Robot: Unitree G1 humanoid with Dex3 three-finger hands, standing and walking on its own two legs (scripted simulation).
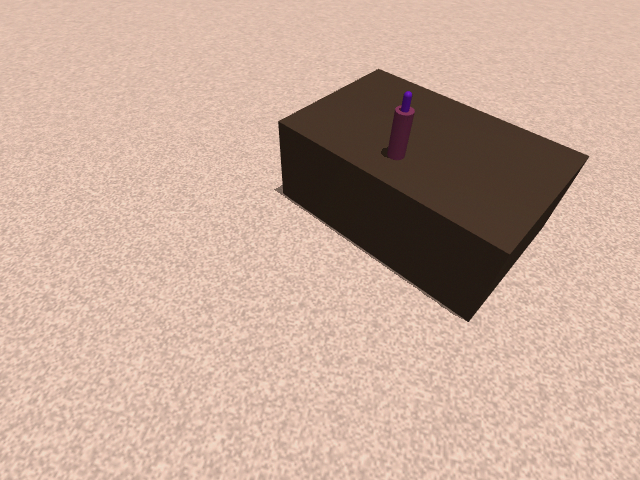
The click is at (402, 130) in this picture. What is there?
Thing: necked bottle
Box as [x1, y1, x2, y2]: [387, 91, 414, 159]
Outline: 409,91 404,93 402,104 395,108 387,155 393,159 401,159 404,156 414,112 414,110 409,106 411,98 411,93
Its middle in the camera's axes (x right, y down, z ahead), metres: +0.29 -0.39 +1.34
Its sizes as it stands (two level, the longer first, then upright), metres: 0.065 0.065 0.247
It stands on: a support 0.39 m high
